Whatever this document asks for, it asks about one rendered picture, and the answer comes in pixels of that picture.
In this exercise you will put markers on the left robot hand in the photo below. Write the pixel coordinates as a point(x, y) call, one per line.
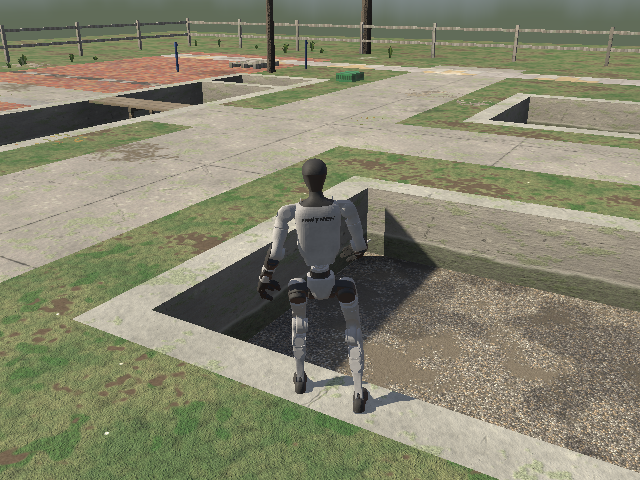
point(270, 286)

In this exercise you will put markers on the right robot upper arm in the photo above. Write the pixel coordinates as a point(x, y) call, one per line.
point(349, 211)

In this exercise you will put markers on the robot left forearm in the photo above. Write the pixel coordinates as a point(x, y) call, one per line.
point(268, 268)

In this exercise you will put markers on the right robot hand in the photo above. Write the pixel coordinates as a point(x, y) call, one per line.
point(348, 251)

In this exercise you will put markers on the left robot upper arm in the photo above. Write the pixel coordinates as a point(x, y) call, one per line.
point(284, 215)

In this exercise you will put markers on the left robot shin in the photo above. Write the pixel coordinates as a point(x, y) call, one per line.
point(299, 350)

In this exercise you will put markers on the right robot thigh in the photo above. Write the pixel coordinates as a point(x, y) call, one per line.
point(346, 292)

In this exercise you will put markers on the robot right forearm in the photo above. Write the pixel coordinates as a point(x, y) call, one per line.
point(360, 252)

